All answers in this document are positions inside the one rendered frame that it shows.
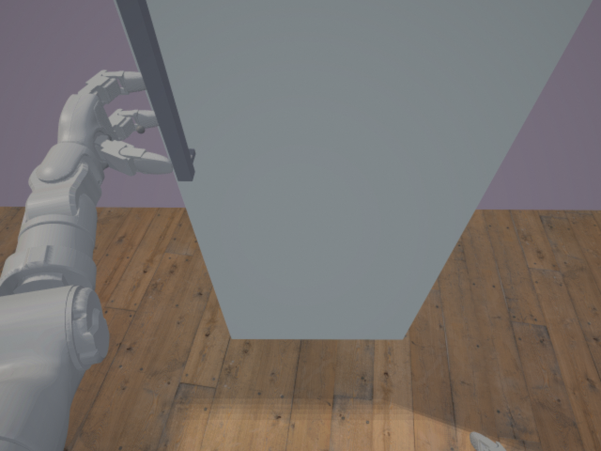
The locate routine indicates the robot right hand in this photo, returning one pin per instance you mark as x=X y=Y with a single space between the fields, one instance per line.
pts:
x=482 y=443

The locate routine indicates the robot left hand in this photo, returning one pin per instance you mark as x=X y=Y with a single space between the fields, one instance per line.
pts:
x=84 y=121

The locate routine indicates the handle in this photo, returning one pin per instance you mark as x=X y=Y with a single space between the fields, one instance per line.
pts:
x=137 y=20

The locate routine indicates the left robot upper arm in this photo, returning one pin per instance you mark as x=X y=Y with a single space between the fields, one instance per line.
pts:
x=48 y=339

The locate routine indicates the left robot forearm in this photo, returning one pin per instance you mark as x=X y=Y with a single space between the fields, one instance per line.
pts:
x=58 y=232

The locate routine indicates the fridge door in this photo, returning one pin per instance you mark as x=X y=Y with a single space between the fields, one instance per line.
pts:
x=342 y=146

